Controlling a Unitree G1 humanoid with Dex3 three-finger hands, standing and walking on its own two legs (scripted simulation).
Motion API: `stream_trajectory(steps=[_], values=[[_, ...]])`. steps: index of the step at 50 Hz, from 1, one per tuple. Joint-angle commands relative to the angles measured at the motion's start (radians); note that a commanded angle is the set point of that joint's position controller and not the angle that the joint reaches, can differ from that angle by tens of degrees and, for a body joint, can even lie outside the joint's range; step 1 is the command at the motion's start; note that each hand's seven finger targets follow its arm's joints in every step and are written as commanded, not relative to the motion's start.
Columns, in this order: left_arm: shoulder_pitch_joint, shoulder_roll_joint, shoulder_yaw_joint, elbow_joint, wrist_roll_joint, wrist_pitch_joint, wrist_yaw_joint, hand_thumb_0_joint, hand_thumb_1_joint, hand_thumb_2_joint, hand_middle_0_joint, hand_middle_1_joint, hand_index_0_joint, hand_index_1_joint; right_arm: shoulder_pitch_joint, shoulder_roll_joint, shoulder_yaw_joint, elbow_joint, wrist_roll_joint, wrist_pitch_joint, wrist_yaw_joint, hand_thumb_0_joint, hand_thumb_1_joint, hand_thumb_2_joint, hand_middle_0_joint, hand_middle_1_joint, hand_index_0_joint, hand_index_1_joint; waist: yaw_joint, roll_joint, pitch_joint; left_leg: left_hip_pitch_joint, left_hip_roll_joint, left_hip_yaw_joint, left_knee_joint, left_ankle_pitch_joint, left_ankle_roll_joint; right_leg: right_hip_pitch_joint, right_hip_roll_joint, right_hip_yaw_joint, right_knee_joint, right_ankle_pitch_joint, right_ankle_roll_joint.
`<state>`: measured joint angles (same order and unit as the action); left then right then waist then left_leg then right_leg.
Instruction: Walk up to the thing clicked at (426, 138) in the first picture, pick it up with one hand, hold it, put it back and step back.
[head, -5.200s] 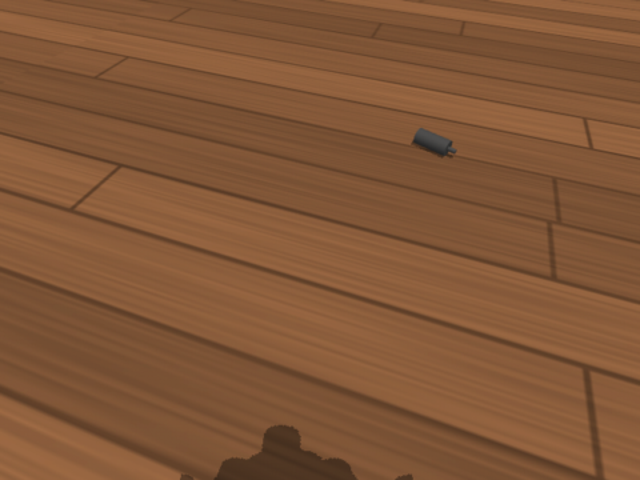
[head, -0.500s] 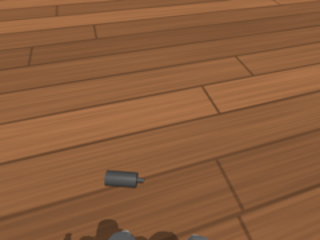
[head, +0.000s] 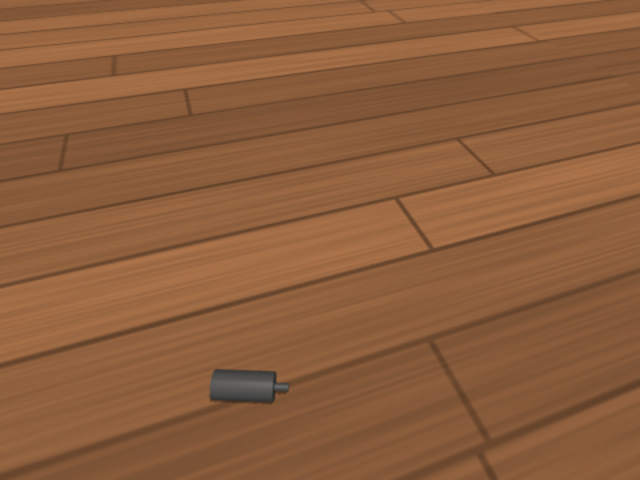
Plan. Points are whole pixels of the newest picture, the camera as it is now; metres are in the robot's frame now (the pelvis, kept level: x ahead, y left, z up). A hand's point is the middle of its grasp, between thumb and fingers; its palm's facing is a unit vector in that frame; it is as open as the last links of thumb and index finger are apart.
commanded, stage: walk up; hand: left
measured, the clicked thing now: (251, 385) +0.53 +0.21 -0.72
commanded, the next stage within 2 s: none
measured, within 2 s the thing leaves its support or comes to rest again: neither
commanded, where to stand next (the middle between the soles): +0.14 -0.01 m, yaw -1 degrees
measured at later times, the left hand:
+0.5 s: hand out of the picture +0.13 +0.25 -0.15, palm faces -0.04 -0.95 -0.32, open 7.4 cm
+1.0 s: hand out of the picture +0.10 +0.26 -0.15, palm faces -0.04 -0.94 -0.33, open 7.4 cm
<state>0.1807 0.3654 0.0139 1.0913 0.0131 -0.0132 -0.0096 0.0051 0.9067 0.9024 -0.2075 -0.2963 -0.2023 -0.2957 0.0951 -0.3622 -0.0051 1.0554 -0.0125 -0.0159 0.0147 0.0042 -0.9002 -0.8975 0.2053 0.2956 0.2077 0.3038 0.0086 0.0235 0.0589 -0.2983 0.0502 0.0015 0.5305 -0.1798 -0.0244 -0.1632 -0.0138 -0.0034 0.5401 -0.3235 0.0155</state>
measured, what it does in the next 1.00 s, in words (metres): stands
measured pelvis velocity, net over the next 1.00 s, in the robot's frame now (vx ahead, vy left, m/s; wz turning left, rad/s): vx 0.03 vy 0.01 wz -0.02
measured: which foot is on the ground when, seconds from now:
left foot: down 0.00-1.00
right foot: down 0.00-1.00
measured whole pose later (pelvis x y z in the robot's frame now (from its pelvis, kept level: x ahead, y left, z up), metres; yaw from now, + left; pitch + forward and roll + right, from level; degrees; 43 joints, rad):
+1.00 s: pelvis +0.03 +0.01 +0.01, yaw -1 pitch -2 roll +0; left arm 0.10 0.35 0.01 1.14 0.01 0.00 -0.01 0.00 0.91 0.90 -0.21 -0.30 -0.20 -0.30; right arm 0.07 -0.34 -0.01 1.14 -0.02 -0.02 0.00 0.00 -0.90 -0.90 0.20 0.30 0.21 0.30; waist -0.01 -0.01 0.06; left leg -0.19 0.04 0.03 0.36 -0.14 -0.02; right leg -0.05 -0.03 0.01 0.34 -0.26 0.03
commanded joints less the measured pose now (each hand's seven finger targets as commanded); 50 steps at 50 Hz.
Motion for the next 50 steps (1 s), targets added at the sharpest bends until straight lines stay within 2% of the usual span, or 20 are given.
stream_trajectory(steps=[1, 6, 10, 15, 17, 28, 34, 38, 39, 45, 50], values=[[-0.089, 0.215, 0.044, -0.059, -0.005, -0.023, 0.009, 0.0, 0.9, 0.9, -0.2, -0.3, -0.2, -0.3, -0.056, -0.22, -0.046, -0.038, 0.003, -0.026, -0.01, 0.0, -0.9, -0.9, 0.2, 0.3, 0.2, 0.3, -0.017, -0.051, -0.02, 0.097, 0.063, -0.108, -0.143, -0.113, 0.055, -0.118, -0.097, 0.121, -0.217, -0.018, -0.067], [-0.105, 0.213, 0.044, -0.046, -0.009, -0.02, 0.008, 0.0, 0.9, 0.9, -0.2, -0.3, -0.2, -0.3, -0.052, -0.212, -0.042, -0.01, 0.002, -0.032, -0.014, 0.0, -0.9, -0.9, 0.2, 0.3, 0.2, 0.3, -0.013, -0.037, -0.061, 0.126, 0.064, -0.091, -0.154, 0.014, 0.042, -0.048, -0.1, 0.103, -0.212, 0.103, -0.059], [-0.103, 0.21, 0.042, -0.04, -0.01, -0.017, 0.009, 0.0, 0.9, 0.9, -0.2, -0.3, -0.2, -0.3, -0.066, -0.204, -0.039, -0.007, 0.003, -0.032, -0.016, 0.0, -0.9, -0.9, 0.2, 0.3, 0.2, 0.3, -0.007, -0.031, -0.086, 0.152, 0.066, -0.079, -0.153, 0.087, 0.043, -0.01, -0.103, 0.09, -0.221, 0.182, -0.05], [-0.116, 0.205, 0.042, -0.037, -0.014, -0.012, 0.013, 0.0, 0.9, 0.9, -0.2, -0.3, -0.2, -0.3, -0.055, -0.202, -0.04, 0.008, 0.004, -0.033, -0.022, 0.0, -0.9, -0.9, 0.2, 0.3, 0.2, 0.3, -0.007, -0.019, -0.124, 0.183, 0.077, -0.061, -0.145, 0.237, 0.045, 0.042, -0.106, 0.076, -0.211, 0.281, -0.044], [-0.131, 0.206, 0.042, -0.037, -0.012, -0.009, 0.013, 0.0, 0.9, 0.9, -0.2, -0.3, -0.2, -0.3, -0.057, -0.2, -0.04, 0.009, 0.005, -0.032, -0.024, 0.0, -0.9, -0.9, 0.2, 0.3, 0.2, 0.3, -0.01, -0.01, -0.115, 0.17, 0.075, -0.058, -0.16, 0.216, 0.043, 0.047, -0.106, 0.076, -0.214, 0.271, -0.044], [-0.152, 0.196, 0.039, -0.025, -0.01, -0.004, 0.012, 0.0, 0.9, 0.9, -0.2, -0.3, -0.2, -0.3, -0.062, -0.202, -0.044, 0.014, 0.003, -0.03, -0.026, 0.0, -0.9, -0.9, 0.2, 0.3, 0.2, 0.3, -0.017, -0.008, -0.117, 0.203, 0.085, -0.049, -0.185, 0.233, 0.044, 0.055, -0.103, 0.069, -0.233, 0.271, -0.037], [-0.152, 0.195, 0.036, -0.016, -0.007, -0.002, 0.01, 0.0, 0.9, 0.9, -0.2, -0.3, -0.2, -0.3, -0.077, -0.203, -0.045, 0.014, 0.002, -0.03, -0.025, 0.0, -0.9, -0.9, 0.2, 0.3, 0.2, 0.3, -0.017, -0.015, -0.093, 0.199, 0.082, -0.057, -0.214, 0.15, 0.041, 0.034, -0.099, 0.073, -0.246, 0.227, -0.035], [-0.136, 0.193, 0.038, -0.017, -0.007, -0.004, 0.011, 0.0, 0.9, 0.9, -0.2, -0.3, -0.2, -0.3, -0.074, -0.198, -0.046, 0.015, 0.0, -0.029, -0.024, 0.0, -0.9, -0.9, 0.2, 0.3, 0.2, 0.3, -0.015, -0.029, -0.115, 0.23, 0.083, -0.048, -0.2, 0.196, 0.043, 0.036, -0.098, 0.07, -0.252, 0.244, -0.035], [-0.145, 0.192, 0.038, -0.016, -0.005, -0.004, 0.011, 0.0, 0.9, 0.9, -0.2, -0.3, -0.2, -0.3, -0.07, -0.199, -0.048, 0.017, 0.001, -0.029, -0.024, 0.0, -0.9, -0.9, 0.2, 0.3, 0.2, 0.3, -0.023, -0.025, -0.117, 0.221, 0.08, -0.048, -0.201, 0.193, 0.041, 0.045, -0.097, 0.068, -0.255, 0.243, -0.035], [-0.134, 0.191, 0.037, -0.013, -0.003, -0.003, 0.011, 0.0, 0.9, 0.9, -0.2, -0.3, -0.2, -0.3, -0.077, -0.2, -0.048, 0.019, 0.002, -0.027, -0.023, 0.0, -0.9, -0.9, 0.2, 0.3, 0.2, 0.3, -0.021, -0.018, -0.093, 0.204, 0.077, -0.055, -0.218, 0.132, 0.042, 0.039, -0.095, 0.063, -0.264, 0.203, -0.032], [-0.131, 0.193, 0.041, -0.014, -0.004, -0.003, 0.012, 0.0, 0.9, 0.9, -0.2, -0.3, -0.2, -0.3, -0.068, -0.193, -0.046, 0.025, 0.002, -0.027, -0.023, 0.0, -0.9, -0.9, 0.2, 0.3, 0.2, 0.3, -0.02, -0.021, -0.1, 0.213, 0.075, -0.052, -0.212, 0.173, 0.038, 0.045, -0.097, 0.065, -0.263, 0.227, -0.033]])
